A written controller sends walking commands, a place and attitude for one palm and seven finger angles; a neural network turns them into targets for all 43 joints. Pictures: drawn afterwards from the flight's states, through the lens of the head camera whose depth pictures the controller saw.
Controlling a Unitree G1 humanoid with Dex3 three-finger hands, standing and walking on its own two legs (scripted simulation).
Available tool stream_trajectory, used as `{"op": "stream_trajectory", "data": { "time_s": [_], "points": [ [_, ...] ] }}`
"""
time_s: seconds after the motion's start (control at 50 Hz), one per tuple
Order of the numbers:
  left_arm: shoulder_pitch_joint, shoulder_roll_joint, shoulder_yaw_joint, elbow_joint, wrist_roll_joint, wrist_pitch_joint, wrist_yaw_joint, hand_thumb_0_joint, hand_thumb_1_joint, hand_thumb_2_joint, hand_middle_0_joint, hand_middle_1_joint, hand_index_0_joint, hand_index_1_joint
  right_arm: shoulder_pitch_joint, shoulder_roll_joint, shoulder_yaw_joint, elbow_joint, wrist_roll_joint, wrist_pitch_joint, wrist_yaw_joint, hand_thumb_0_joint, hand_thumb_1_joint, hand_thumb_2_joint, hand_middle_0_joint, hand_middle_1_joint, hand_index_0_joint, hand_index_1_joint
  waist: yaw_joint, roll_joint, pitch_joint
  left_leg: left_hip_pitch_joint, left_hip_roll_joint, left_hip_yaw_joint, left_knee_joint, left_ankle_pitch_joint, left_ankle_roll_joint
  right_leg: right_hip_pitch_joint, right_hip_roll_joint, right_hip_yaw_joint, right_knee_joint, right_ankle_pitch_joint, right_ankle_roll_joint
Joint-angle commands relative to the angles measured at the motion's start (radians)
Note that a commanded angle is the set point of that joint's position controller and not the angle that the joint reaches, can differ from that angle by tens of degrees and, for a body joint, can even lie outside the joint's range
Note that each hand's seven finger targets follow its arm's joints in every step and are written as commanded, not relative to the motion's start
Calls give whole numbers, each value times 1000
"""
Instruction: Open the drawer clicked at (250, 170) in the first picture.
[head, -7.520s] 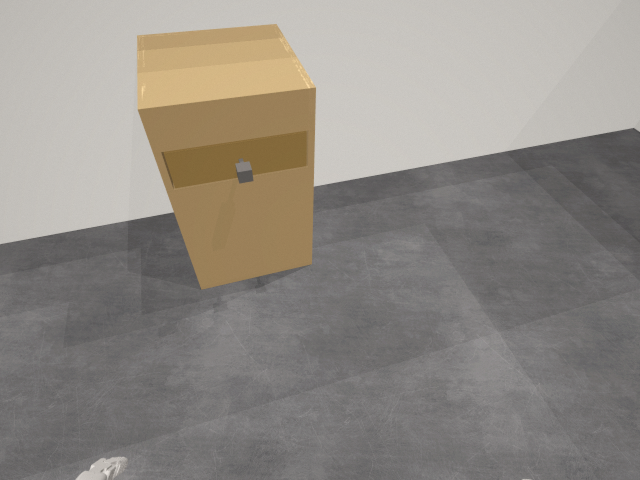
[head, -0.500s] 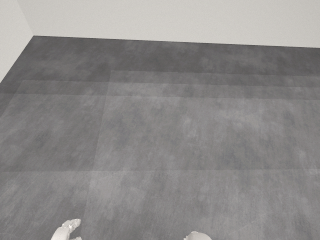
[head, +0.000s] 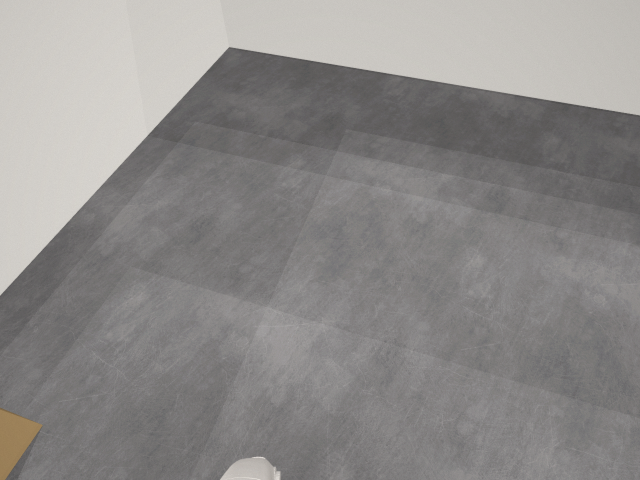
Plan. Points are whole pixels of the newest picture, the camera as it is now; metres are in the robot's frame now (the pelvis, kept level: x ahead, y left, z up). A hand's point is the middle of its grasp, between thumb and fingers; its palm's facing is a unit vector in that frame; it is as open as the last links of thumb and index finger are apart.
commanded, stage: turn to face it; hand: left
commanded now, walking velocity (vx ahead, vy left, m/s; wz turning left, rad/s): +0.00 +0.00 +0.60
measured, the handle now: out of the picture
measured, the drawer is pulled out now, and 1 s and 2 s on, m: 0.00 0.00 0.00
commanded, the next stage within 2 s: take the last steps up to it in 1.94 s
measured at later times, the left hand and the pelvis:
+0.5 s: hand out of the picture +0.09 +0.28 -0.15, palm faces +0.28 -0.93 -0.23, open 7.4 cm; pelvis +0.02 +0.05 +0.01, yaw +16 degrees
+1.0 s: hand out of the picture -0.03 +0.20 -0.15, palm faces +0.56 -0.78 -0.27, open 7.4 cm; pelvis +0.02 +0.00 +0.00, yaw +36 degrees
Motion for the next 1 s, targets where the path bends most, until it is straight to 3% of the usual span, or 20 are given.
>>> {"op": "stream_trajectory", "data": {
  "time_s": [0.0,0.04,0.06,0.08,0.1,0.12,0.18,0.22,0.38,0.48,0.56,0.6,0.62,0.64,0.66,0.68,0.72,0.78,0.88,0.98],
  "points": [
    [43,246,77,-47,5,-13,15,0,900,900,-200,-300,-200,-300,-86,-38,3,-123,13,-51,-4,0,-900,-900,200,300,200,300,55,-237,-122,35,-36,84,-236,-13,18,134,-233,119,-54,582,-123],
    [24,244,81,-42,-7,-9,12,0,900,900,-200,-300,-200,-300,-1,-71,-4,-105,9,-63,-6,0,-900,-900,200,300,200,300,4,-172,-175,195,-43,86,-456,181,33,92,-206,51,83,531,-61],
    [28,214,74,-52,-15,-5,8,0,900,900,-200,-300,-200,-300,73,-144,-23,-91,6,-75,-6,0,-900,-900,200,300,200,300,-36,1,-235,408,42,-37,-551,403,70,-66,-156,22,289,378,-4],
    [-2,136,56,-101,-23,-4,0,0,900,900,-200,-300,-200,-300,154,-266,-54,-84,4,-84,-16,0,-900,-900,200,300,200,300,-84,336,-263,576,337,-419,-547,917,209,-398,1,25,518,-309,83],
    [-60,141,50,-118,-13,9,9,0,900,900,-200,-300,-200,-300,209,-286,-55,-50,13,-74,-25,0,-900,-900,200,300,200,300,-100,261,-286,549,390,-404,-519,1067,289,-410,5,150,621,-375,70],
    [-79,142,52,-109,-11,15,12,0,900,900,-200,-300,-200,-300,178,-248,-45,-50,8,-75,-35,0,-900,-900,200,300,200,300,-84,212,-243,502,348,-335,-528,988,287,-420,-14,176,662,-311,64],
    [-82,152,62,-66,-13,12,1,0,900,900,-200,-300,-200,-300,24,-165,-16,-96,3,-81,-50,0,-900,-900,200,300,200,300,-28,197,-130,358,208,-242,-545,865,230,-407,-3,210,699,-134,78],
    [-50,148,62,-53,-13,12,-3,0,900,900,-200,-300,-200,-300,11,-156,-11,-103,4,-88,-52,0,-900,-900,200,300,200,300,-8,153,-135,370,174,-218,-552,873,217,-391,16,204,676,-84,84],
    [-120,144,60,-89,-14,15,5,0,900,900,-200,-300,-200,-300,58,-158,-19,-100,1,-84,-47,0,-900,-900,200,300,200,300,-20,134,-120,351,161,-337,-592,692,245,-373,44,234,536,-54,97],
    [-195,123,50,-131,-22,6,9,0,900,900,-200,-300,-200,-300,91,-159,-28,-91,-6,-78,-49,0,-900,-900,200,300,200,300,-41,141,-126,348,154,-427,-549,752,262,-313,86,236,362,-117,83],
    [-155,124,48,-133,-30,-2,13,0,900,900,-200,-300,-200,-300,68,-156,-32,-96,-5,-72,-50,0,-900,-900,200,300,200,300,-20,170,-147,284,123,-475,-507,811,246,-166,131,229,186,-91,61],
    [-85,134,53,-115,-33,-12,16,0,900,900,-200,-300,-200,-300,43,-151,-34,-104,1,-70,-47,0,-900,-900,200,300,200,300,16,148,-173,202,83,-466,-458,707,203,-6,128,224,-5,52,55],
    [-40,160,59,-102,-31,-22,19,0,900,900,-200,-300,-200,-300,39,-128,-31,-107,9,-71,-44,0,-900,-900,200,300,200,300,40,83,-192,107,38,-434,-402,545,155,137,79,257,-146,169,47],
    [-17,240,75,-98,-17,-32,27,0,900,900,-200,-300,-200,-300,74,-62,-23,-112,21,-74,-38,0,-900,-900,200,300,200,300,41,-152,-235,-78,-65,-287,-235,193,79,325,-152,454,-216,250,-24],
    [-4,300,83,-104,-8,-32,30,0,900,900,-200,-300,-200,-300,73,-54,-24,-136,15,-68,-40,0,-900,-900,200,300,200,300,47,-272,-210,-173,-160,-134,10,-196,23,252,-389,655,-228,400,-156],
    [-17,274,74,-111,-13,-24,32,0,900,900,-200,-300,-200,-300,63,-90,-36,-133,4,-59,-40,0,-900,-900,200,300,200,300,36,-167,-175,-137,-102,-159,172,-189,34,123,-380,570,-220,366,-207],
    [-131,195,58,-126,-16,-22,28,0,900,900,-200,-300,-200,-300,84,-77,-38,-84,-3,-37,-25,0,-900,-900,200,300,200,300,-17,-170,-78,-131,-62,-133,283,-50,26,-5,-236,433,-258,161,-153],
    [-129,151,43,-119,-13,-31,21,0,900,900,-200,-300,-200,-300,83,-60,-30,-69,-2,-31,-8,0,-900,-900,200,300,200,300,-28,-175,-29,-134,-38,-81,300,58,7,-20,-159,254,-226,286,-115],
    [-7,188,56,-70,-5,-30,23,0,900,900,-200,-300,-200,-300,-16,-50,-16,-88,3,-26,-6,0,-900,-900,200,300,200,300,27,-167,-51,-123,-18,-27,137,9,-13,88,-199,200,-190,427,-138],
    [35,228,70,-49,4,-20,19,0,900,900,-200,-300,-200,-300,-84,-33,2,-113,11,-41,-3,0,-900,-900,200,300,200,300,55,-206,-90,-18,-25,46,-119,-37,4,123,-224,149,-114,554,-149]
  ]
}}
